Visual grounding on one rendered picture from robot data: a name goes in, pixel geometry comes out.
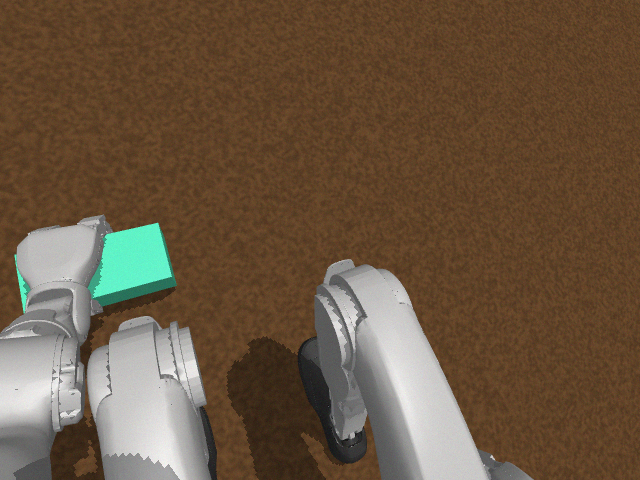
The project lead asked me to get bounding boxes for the carton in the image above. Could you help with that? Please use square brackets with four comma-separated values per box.
[14, 223, 177, 313]

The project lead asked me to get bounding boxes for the right robot foot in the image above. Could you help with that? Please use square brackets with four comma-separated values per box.
[298, 337, 367, 464]

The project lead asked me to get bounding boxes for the left robot hand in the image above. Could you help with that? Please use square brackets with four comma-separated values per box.
[16, 215, 113, 316]

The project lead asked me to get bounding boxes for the left robot arm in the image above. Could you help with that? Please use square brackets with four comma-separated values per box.
[0, 281, 91, 480]

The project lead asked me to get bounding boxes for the left robot foot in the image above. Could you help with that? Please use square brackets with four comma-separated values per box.
[199, 406, 217, 480]

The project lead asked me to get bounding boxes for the right robot hand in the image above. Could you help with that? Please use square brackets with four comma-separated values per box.
[477, 449, 534, 480]

